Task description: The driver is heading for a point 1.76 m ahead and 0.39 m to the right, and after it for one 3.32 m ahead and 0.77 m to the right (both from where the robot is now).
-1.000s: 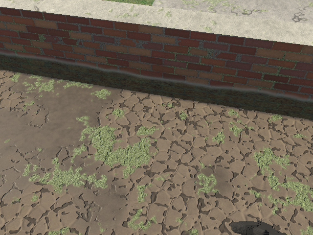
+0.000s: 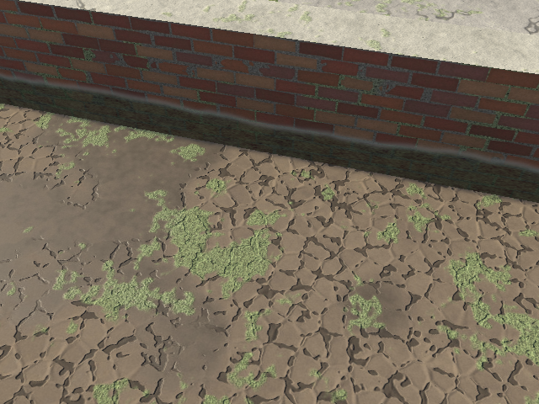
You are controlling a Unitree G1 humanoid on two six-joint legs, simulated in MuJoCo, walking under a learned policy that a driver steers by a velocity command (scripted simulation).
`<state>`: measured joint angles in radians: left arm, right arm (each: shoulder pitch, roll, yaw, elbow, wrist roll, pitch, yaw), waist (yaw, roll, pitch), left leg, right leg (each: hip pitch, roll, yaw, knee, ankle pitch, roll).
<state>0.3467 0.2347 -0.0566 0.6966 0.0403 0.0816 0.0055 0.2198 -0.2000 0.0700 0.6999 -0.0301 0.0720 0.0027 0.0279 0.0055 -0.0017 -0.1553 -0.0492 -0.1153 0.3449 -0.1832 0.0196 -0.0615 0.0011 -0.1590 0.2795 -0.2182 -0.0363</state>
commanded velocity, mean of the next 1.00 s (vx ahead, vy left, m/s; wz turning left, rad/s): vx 0.27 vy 0.00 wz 0.00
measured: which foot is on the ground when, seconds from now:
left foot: down 0.00-1.00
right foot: down 0.00-1.00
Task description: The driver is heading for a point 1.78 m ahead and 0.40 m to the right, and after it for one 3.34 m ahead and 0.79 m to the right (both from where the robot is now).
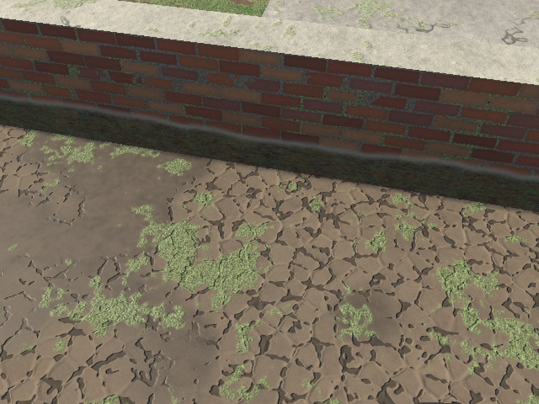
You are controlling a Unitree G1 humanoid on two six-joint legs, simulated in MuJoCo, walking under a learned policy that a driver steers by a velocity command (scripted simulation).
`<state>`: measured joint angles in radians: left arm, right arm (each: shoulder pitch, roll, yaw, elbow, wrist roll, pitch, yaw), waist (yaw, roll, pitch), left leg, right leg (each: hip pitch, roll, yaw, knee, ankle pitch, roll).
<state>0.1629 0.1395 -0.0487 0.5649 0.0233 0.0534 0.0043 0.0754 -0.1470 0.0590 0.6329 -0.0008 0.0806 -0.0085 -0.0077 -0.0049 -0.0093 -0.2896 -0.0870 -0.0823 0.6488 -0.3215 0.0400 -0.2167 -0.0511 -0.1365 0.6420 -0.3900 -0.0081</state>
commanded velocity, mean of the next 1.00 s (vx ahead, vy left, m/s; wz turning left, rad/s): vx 0.49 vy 0.00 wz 0.00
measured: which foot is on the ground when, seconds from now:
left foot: down 0.00-1.00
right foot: down 0.00-1.00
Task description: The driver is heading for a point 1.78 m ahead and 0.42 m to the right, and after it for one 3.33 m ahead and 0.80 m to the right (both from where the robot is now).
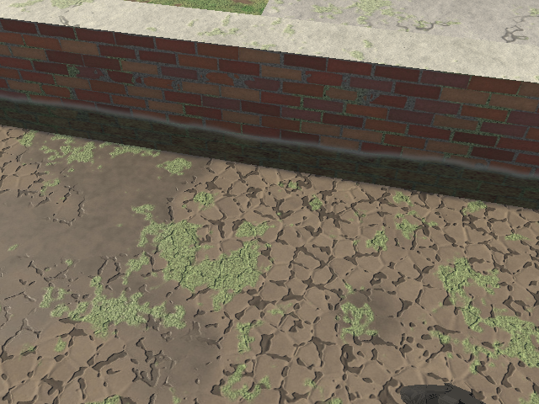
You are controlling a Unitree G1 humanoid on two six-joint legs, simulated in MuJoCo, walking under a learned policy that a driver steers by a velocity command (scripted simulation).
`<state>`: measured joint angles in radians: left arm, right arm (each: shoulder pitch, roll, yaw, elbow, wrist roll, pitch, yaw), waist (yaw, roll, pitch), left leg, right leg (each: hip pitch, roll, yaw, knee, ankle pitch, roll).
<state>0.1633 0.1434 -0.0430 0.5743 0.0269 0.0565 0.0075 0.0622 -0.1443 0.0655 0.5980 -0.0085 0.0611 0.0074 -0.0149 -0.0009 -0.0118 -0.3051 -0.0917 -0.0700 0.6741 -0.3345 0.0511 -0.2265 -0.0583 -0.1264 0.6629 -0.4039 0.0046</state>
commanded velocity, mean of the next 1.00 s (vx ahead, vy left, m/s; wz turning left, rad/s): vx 0.50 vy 0.00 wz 0.00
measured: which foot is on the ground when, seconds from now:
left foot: down 0.00-1.00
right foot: down 0.00-1.00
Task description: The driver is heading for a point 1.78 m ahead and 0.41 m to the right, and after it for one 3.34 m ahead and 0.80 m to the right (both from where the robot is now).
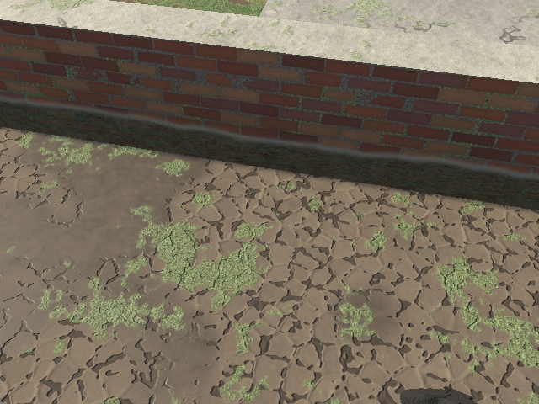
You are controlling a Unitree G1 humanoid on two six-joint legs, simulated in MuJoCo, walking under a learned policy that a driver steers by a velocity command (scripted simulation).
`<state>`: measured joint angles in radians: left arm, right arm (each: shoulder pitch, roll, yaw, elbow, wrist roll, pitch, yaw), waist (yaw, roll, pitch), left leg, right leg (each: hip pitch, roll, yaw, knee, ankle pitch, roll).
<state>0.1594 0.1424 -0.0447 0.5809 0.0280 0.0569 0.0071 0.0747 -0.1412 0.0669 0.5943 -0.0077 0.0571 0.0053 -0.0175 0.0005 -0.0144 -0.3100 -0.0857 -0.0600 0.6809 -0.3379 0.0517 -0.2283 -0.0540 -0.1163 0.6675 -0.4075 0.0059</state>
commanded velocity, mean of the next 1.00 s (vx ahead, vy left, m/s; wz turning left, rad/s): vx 0.12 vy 0.00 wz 0.00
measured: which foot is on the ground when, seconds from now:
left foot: down 0.00-1.00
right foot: down 0.00-1.00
